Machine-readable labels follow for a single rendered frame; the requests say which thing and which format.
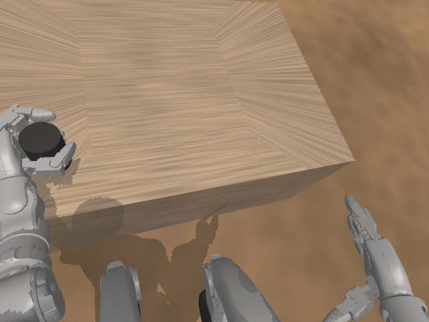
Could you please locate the left robot arm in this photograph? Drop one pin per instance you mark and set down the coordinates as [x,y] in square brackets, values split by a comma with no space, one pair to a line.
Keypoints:
[28,288]

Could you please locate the can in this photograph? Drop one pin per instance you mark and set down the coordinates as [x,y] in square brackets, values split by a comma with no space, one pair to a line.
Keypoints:
[40,140]

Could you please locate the right robot hand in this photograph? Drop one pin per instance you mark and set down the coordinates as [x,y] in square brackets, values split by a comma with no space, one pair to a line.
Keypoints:
[385,274]

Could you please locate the right robot arm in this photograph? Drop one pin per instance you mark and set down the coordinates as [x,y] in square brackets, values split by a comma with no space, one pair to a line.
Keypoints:
[403,308]

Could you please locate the left robot hand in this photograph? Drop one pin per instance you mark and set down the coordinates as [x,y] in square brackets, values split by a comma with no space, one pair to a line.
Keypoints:
[13,160]

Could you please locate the right robot foot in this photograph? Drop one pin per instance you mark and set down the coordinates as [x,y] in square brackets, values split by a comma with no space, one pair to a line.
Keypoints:
[204,311]

